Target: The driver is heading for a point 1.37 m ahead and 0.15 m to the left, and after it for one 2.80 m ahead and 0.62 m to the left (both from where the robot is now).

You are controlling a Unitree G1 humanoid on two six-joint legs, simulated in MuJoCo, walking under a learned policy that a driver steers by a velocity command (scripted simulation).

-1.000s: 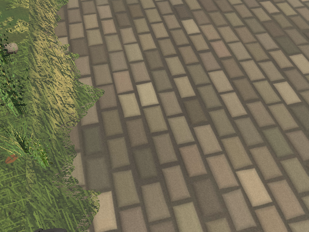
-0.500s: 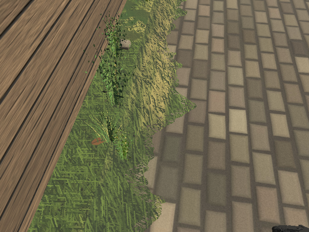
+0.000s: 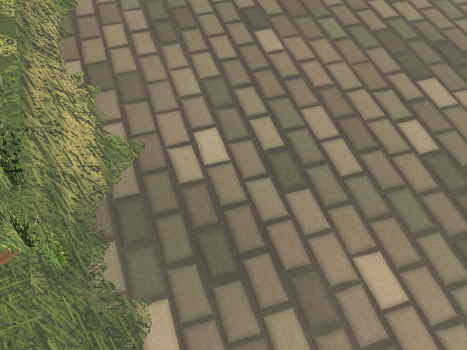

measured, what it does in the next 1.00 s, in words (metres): walks ahead, turning left: right foot, then left foot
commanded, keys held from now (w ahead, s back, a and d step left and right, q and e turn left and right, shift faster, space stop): e+shift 0.16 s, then q+shift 0.38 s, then w+q+shift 0.46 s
